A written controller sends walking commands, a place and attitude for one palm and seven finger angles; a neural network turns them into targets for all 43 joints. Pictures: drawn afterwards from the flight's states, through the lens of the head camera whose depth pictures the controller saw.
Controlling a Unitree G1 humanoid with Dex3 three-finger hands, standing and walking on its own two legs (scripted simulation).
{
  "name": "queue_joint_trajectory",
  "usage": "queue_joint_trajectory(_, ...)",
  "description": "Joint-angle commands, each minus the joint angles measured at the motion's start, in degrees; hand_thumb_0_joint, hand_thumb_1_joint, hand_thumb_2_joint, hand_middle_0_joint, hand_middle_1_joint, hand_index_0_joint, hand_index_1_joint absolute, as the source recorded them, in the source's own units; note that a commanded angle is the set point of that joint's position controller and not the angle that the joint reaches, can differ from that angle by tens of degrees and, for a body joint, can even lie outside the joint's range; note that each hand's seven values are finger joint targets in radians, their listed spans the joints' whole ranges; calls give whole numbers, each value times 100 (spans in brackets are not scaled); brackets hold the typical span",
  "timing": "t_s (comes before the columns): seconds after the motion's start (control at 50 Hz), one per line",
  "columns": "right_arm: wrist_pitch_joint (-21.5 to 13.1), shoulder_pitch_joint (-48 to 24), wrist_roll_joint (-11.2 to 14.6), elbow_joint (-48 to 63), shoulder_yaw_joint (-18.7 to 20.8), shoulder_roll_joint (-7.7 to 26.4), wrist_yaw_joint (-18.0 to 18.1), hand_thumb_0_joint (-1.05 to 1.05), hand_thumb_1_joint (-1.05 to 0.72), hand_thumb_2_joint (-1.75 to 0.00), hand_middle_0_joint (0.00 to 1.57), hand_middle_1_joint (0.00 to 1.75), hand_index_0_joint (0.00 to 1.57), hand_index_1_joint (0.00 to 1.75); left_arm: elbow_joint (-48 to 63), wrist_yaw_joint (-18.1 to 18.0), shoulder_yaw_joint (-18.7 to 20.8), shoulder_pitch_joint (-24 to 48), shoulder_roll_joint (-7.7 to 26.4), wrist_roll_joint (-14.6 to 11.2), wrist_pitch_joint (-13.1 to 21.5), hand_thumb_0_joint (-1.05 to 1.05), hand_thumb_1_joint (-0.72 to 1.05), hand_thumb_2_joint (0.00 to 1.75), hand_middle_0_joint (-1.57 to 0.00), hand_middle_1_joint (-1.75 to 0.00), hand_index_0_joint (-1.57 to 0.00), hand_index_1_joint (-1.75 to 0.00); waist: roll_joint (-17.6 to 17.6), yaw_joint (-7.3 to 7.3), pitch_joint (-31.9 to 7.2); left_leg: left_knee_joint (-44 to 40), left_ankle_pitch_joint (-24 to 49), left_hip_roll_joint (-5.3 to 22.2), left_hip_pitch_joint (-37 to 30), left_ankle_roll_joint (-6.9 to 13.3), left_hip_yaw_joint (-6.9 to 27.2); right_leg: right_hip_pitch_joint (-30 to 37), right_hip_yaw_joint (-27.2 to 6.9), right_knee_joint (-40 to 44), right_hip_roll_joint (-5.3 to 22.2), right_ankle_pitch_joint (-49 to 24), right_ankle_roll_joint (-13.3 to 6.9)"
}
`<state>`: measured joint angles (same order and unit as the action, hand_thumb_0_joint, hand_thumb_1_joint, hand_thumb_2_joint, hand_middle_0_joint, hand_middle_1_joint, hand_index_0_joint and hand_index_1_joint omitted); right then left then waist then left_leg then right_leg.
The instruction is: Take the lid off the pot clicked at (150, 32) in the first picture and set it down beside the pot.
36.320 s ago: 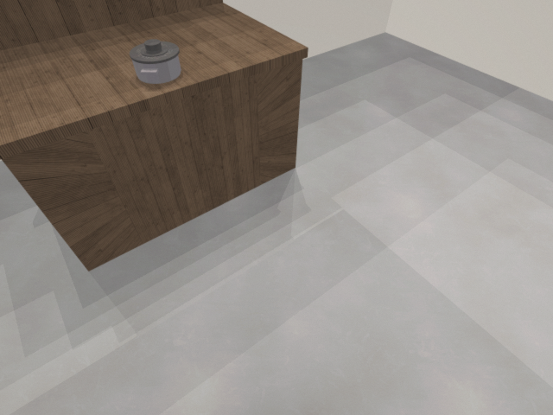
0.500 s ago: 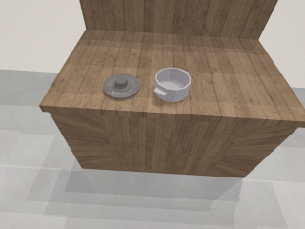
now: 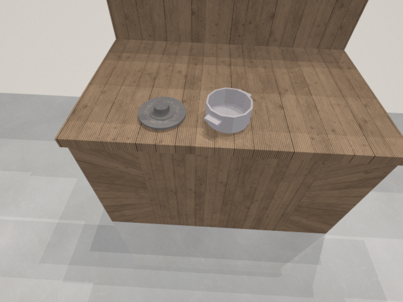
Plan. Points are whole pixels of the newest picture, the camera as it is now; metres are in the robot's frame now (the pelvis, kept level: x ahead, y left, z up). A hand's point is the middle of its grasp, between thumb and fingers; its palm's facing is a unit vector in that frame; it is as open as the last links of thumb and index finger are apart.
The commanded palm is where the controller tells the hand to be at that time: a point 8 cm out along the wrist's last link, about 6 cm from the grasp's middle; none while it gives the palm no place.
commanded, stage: let the arm hang, fingers relaxed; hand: left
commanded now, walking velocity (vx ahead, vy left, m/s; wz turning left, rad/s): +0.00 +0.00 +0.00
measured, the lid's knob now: (161, 106) +0.71 +0.17 -0.06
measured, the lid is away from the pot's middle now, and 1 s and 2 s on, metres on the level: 0.23 0.23 0.23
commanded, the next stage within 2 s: look to check the result in 0.12 s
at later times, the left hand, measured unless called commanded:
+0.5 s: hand out of the picture -0.02 +0.15 -0.18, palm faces +0.06 -0.99 -0.16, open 7.4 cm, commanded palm none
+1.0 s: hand out of the picture -0.02 +0.15 -0.18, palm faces +0.06 -0.98 -0.17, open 7.4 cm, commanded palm none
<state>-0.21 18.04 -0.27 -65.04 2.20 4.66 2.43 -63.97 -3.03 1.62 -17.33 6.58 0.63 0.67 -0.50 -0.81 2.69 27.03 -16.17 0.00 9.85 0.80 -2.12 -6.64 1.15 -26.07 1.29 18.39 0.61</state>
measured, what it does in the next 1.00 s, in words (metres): stands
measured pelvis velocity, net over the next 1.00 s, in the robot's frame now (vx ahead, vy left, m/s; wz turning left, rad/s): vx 0.00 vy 0.00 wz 0.00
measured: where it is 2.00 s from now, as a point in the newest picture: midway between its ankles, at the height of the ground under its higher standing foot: outside the picture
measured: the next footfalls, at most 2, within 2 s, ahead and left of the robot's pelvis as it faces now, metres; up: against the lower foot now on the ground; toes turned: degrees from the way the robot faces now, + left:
none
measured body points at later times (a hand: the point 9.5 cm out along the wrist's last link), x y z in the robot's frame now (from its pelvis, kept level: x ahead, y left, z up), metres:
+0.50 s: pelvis +0.00 +0.00 +0.00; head +0.02 +0.00 +0.45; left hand -0.02 +0.20 -0.17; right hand -0.02 -0.21 -0.16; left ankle -0.02 +0.11 -0.74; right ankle -0.05 -0.12 -0.74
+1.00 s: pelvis +0.00 +0.00 +0.00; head +0.01 +0.00 +0.45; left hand -0.02 +0.20 -0.16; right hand -0.03 -0.21 -0.16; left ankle -0.02 +0.11 -0.74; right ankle -0.05 -0.12 -0.74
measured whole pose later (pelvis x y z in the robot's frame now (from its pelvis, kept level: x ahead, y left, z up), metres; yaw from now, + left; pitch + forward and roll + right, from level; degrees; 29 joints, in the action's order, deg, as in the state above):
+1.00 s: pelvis +0.00 +0.00 +0.00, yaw +0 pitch -1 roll +0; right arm -0.1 17.6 -0.3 -65.6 2.1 5.1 2.6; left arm -64.2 -2.9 1.4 -17.9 6.3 0.6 0.9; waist -0.7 -0.7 2.1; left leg 26.5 -15.6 0.4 9.8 0.4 -1.7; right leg -6.4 1.5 -25.3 0.9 17.8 0.2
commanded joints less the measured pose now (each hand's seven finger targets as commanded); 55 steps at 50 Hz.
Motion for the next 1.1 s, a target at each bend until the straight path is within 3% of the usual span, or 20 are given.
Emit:
queue_joint_trajectory(0.0,-69,441,1,113,84,461,29,0,-90,-90,20,30,20,30,116,3,67,-471,380,-19,60,0,90,90,-20,-30,-20,-30,9,46,255,-404,1229,488,21,192,470,-413,-266,462,352,-1183,-228)
queue_joint_trajectory(0.06,-64,452,11,114,97,441,29,0,-90,-90,20,30,20,30,122,-4,68,-469,387,-8,72,0,90,90,-20,-30,-20,-30,-88,31,236,-371,1293,495,-8,186,442,-428,-266,459,353,-1266,-226)
queue_joint_trajectory(0.32,-81,397,8,96,89,467,46,0,-90,-90,20,30,20,30,96,2,67,-503,391,-19,79,0,90,90,-20,-30,-20,-30,70,35,127,-322,1520,505,-111,176,438,-384,-284,427,365,-1516,-233)
queue_joint_trajectory(0.46,-65,377,14,96,86,459,51,0,-90,-90,20,30,20,30,94,5,64,-479,378,-5,64,0,90,90,-20,-30,-20,-30,59,34,317,-398,1307,506,0,163,456,-476,-257,485,333,-1268,-220)
queue_joint_trajectory(0.6,-82,371,11,97,88,489,54,0,-90,-90,20,30,20,30,86,1,61,-514,396,-17,87,0,90,90,-20,-30,-20,-30,-41,38,87,-314,1605,508,-137,165,432,-339,-265,446,382,-1654,-221)
queue_joint_trajectory(0.86,-65,381,8,80,78,475,52,0,-90,-90,20,30,20,30,103,1,61,-496,405,-5,72,0,90,90,-20,-30,-20,-30,-5,42,296,-422,1342,505,2,152,459,-430,-264,523,340,-1315,-214)
queue_joint_trajectory(1.08,-79,408,2,68,66,486,57,0,-90,-90,20,30,20,30,102,4,63,-506,392,-11,75,0,90,90,-20,-30,-20,-30,47,38,203,-442,1370,509,-16,155,489,-378,-262,537,351,-1300,-214)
